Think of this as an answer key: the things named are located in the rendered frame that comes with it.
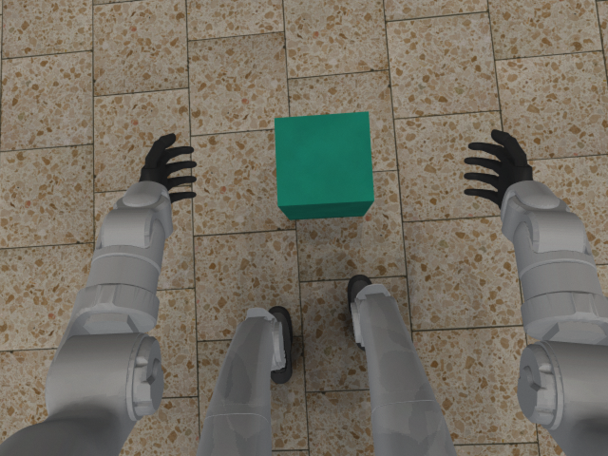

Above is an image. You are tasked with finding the carton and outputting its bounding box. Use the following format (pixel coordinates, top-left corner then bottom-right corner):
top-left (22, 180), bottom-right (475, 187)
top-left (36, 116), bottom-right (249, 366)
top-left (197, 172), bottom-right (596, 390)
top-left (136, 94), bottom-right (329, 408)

top-left (275, 111), bottom-right (374, 220)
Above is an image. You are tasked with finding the robot left upper arm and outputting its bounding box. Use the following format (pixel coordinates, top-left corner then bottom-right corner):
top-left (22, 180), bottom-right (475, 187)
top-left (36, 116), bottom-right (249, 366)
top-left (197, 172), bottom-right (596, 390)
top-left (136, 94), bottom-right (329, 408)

top-left (0, 332), bottom-right (164, 456)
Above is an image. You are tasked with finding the right robot forearm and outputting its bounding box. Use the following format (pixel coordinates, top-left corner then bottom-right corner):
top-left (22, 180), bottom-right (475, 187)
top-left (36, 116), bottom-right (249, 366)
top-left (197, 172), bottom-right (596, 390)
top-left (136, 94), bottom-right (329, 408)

top-left (501, 180), bottom-right (608, 346)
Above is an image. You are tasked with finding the left robot hand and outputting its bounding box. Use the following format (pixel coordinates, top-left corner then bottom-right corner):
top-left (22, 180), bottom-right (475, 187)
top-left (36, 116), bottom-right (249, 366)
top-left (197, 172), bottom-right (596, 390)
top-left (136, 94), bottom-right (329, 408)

top-left (139, 133), bottom-right (197, 203)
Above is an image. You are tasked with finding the right robot shin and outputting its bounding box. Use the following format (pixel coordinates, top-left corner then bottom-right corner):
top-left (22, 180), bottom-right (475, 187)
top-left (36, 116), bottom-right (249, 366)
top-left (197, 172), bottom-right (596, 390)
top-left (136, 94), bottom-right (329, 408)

top-left (356, 284), bottom-right (400, 313)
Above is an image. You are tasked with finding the right robot thigh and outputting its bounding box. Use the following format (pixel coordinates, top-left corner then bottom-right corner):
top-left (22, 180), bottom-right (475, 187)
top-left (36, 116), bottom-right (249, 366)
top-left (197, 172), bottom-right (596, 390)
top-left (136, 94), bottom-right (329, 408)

top-left (351, 293), bottom-right (457, 456)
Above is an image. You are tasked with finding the right robot hand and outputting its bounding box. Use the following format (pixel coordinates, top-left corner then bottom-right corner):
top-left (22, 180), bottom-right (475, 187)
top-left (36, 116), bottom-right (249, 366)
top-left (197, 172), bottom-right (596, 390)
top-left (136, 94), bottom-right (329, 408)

top-left (464, 129), bottom-right (533, 210)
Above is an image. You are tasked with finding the robot right upper arm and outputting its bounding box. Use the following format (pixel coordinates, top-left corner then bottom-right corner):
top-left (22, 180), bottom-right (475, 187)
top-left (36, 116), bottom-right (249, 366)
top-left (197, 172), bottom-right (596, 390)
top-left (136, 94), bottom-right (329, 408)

top-left (517, 340), bottom-right (608, 456)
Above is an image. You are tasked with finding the left robot forearm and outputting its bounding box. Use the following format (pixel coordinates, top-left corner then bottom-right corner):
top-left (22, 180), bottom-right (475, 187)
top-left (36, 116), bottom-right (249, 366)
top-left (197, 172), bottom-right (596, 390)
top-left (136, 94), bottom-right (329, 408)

top-left (45, 180), bottom-right (173, 414)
